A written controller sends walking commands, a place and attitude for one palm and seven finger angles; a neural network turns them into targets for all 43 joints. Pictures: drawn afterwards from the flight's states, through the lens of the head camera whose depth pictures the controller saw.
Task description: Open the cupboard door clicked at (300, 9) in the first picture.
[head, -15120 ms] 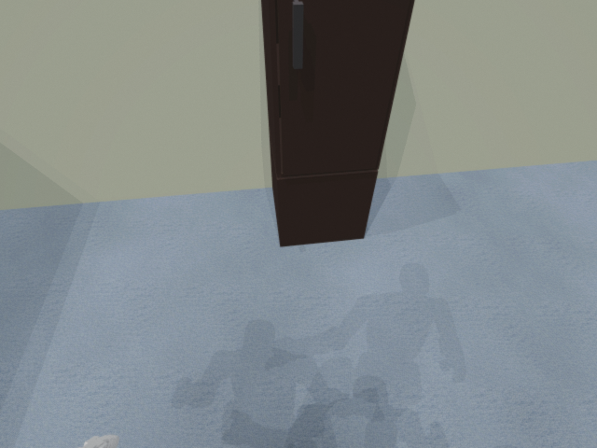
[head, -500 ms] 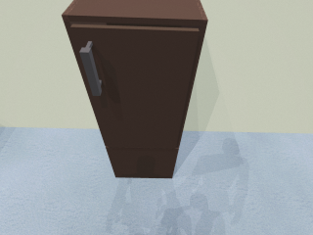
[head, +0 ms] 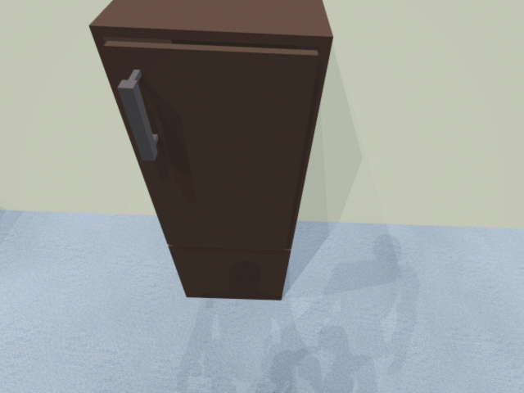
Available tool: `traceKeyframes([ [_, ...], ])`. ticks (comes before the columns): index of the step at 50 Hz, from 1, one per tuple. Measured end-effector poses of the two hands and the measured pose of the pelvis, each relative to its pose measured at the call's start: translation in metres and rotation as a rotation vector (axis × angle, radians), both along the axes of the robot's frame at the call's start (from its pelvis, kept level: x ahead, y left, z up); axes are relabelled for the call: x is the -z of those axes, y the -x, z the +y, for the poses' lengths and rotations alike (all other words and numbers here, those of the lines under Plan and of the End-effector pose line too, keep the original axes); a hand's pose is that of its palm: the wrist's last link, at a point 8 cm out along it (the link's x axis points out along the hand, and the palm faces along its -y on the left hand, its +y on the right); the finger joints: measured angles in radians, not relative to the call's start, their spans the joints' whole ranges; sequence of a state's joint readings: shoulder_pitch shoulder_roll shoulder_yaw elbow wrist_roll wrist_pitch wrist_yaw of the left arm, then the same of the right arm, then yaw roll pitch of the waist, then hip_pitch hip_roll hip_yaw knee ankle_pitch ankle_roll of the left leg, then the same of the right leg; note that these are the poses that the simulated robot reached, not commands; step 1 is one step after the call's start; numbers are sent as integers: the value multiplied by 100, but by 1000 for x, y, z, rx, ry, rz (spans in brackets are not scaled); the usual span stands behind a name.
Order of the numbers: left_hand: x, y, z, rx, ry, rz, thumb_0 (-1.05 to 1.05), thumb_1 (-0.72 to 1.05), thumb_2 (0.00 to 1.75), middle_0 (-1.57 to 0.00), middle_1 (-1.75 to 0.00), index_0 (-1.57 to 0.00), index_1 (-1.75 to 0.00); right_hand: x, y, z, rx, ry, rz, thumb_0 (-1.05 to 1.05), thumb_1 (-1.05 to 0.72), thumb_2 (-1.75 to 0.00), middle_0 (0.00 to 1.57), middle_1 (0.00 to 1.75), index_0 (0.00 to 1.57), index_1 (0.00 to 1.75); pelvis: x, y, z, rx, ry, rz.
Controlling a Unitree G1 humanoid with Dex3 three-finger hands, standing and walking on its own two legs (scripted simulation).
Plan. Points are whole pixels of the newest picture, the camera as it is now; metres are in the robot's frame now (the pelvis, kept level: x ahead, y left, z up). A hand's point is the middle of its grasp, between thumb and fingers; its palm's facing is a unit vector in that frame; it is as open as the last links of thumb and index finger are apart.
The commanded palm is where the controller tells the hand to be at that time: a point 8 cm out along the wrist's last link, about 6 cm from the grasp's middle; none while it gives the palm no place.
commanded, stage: raise the hand with hooked fingers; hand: left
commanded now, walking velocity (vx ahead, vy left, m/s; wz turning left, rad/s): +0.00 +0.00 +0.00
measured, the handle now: (143, 116) +0.52 +0.26 +0.13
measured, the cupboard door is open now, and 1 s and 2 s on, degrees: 0 0 0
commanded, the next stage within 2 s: none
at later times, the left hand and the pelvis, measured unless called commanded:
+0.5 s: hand (131, 387) +0.13 +0.19 -0.03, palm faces +0.15 -0.99 -0.02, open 8.9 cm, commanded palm +0.13 +0.24 +0.00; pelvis -0.05 -0.04 -0.06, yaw +3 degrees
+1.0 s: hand (99, 309) +0.21 +0.24 +0.05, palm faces +0.05 -1.00 -0.05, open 11.9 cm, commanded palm +0.17 +0.29 +0.07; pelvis -0.03 -0.01 -0.03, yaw +1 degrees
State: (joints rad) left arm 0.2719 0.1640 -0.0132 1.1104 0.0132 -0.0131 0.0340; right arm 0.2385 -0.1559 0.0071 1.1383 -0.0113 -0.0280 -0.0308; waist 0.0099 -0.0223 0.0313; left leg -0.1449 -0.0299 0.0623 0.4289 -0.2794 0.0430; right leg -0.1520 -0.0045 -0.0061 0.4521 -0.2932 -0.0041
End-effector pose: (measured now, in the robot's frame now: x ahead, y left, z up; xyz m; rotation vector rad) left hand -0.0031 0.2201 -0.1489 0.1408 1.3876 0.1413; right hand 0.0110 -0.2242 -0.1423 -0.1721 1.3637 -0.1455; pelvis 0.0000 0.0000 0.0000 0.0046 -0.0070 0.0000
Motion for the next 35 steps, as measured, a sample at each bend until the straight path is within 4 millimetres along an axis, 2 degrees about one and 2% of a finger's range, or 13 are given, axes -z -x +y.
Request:
traceKeyframes([
  [2, 0, -1, -1, 1, -8, -6, 0, 91, 90, -20, -30, -20, -30, 0, 0, -2, -2, -1, 1, 1, -92, -90, 20, 30, 20, 30, 0, 0, -1, -3, 4, 4],
  [3, -6, -10, 1, -54, -14, -57, 0, 91, 90, -20, -30, -20, -30, -1, -3, -4, 2, 3, -31, 1, -92, -90, 20, 30, 20, 30, 1, 1, -2, -7, 7, 6],
  [6, -59, -68, 16, -110, -101, -461, 2, 93, 89, -20, -31, -21, -31, -11, -26, -11, -2, 27, -248, 1, -92, -90, 20, 30, 20, 30, 4, 3, -5, -13, -16, 17],
  [10, -137, -144, 17, -76, -115, -981, 2, 88, 87, -20, -34, -20, -33, -19, -69, -24, -53, 30, -497, 1, -91, -90, 20, 30, 20, 30, 13, 15, -10, -47, -11, 57],
  [13, -169, -171, 7, 17, -39, -1297, 1, 83, 85, -20, -37, -20, -37, -29, -103, -35, -90, 38, -651, 1, -91, -90, 20, 30, 20, 30, 26, 25, -18, -33, -12, 118],
  [15, -171, -173, -2, 107, 35, -1423, 1, 78, 83, -20, -40, -21, -39, -36, -124, -43, -115, 47, -744, 1, -91, -90, 20, 30, 20, 30, 38, 33, -24, -25, -13, 150],
  [18, -152, -158, -6, 176, 113, -1417, 0, 71, 81, -21, -44, -21, -43, -47, -149, -53, -146, 67, -853, 1, -91, -90, 20, 30, 20, 30, 53, 41, -31, -20, -15, 169],
  [21, -129, -133, 2, 108, 126, -1319, 0, 64, 78, -22, -48, -22, -47, -57, -165, -58, -171, 89, -914, 1, -91, -90, 20, 30, 20, 30, 61, 44, -36, -28, -12, 174],
  [24, -124, -112, 16, 29, 53, -1286, 1, 57, 75, -23, -52, -23, -52, -58, -171, -56, -206, 100, -924, 1, -91, -90, 20, 30, 20, 30, 64, 45, -40, -43, 6, 172],
  [26, -132, -108, 22, 20, 4, -1325, 1, 52, 73, -23, -55, -23, -55, -52, -169, -52, -231, 98, -901, 1, -91, -90, 20, 30, 19, 30, 65, 46, -41, -54, 19, 170],
  [28, -144, -112, 25, 47, -13, -1384, 1, 47, 71, -23, -58, -23, -58, -43, -163, -46, -248, 85, -862, 1, -91, -90, 20, 30, 19, 30, 65, 46, -42, -64, 31, 165],
  [31, -158, -131, 26, 119, 19, -1424, 1, 40, 68, -23, -63, -24, -62, -29, -147, -37, -245, 56, -789, 1, -91, -90, 20, 30, 20, 30, 62, 48, -42, -71, 41, 157],
  [35, -168, -160, 31, 174, 81, -1366, 1, 30, 64, -24, -69, -24, -68, -18, -120, -28, -193, 23, -702, 1, -91, -90, 20, 30, 20, 30, 53, 46, -38, -60, 38, 150],
])
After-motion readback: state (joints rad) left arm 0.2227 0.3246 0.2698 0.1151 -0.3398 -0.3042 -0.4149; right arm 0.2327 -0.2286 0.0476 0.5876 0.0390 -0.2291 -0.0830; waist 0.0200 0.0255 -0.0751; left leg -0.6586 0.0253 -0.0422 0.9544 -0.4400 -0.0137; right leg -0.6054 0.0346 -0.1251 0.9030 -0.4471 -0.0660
